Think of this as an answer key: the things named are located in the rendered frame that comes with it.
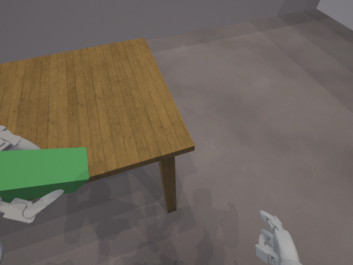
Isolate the table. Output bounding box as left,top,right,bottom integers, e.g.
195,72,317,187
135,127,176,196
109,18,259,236
0,38,195,213

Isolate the robot right hand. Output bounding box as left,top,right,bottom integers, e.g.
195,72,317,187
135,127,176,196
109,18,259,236
255,210,299,265

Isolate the robot left hand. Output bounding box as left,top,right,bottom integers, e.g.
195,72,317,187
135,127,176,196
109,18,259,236
0,125,65,224

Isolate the sponge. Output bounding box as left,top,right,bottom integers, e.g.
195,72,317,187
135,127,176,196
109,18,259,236
0,147,89,203

